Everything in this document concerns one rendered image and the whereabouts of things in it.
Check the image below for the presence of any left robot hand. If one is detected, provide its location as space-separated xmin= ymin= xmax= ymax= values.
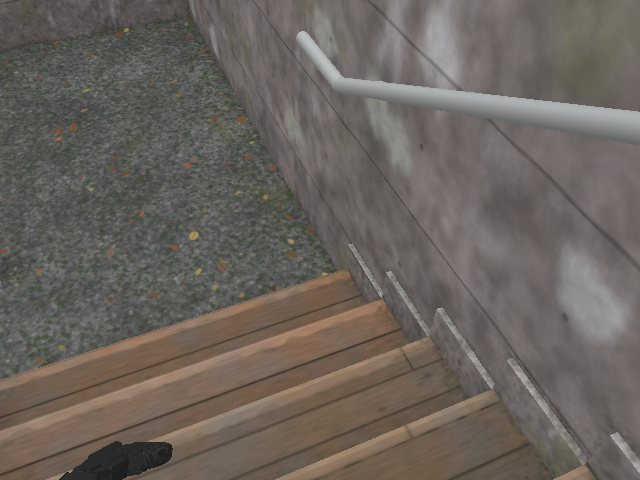
xmin=59 ymin=441 xmax=173 ymax=480

